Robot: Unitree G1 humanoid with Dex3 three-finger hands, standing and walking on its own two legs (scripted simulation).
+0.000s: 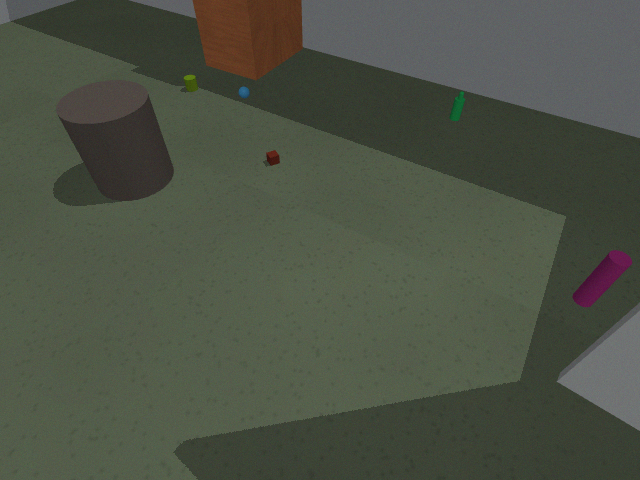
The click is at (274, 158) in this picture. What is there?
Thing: cube
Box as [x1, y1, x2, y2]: [266, 150, 279, 165]
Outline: 274,150 266,153 267,160 271,165 279,162 278,154
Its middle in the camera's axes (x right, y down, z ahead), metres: -0.24 -0.44 +2.03
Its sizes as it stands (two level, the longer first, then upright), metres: 0.050 0.050 0.050
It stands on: the floor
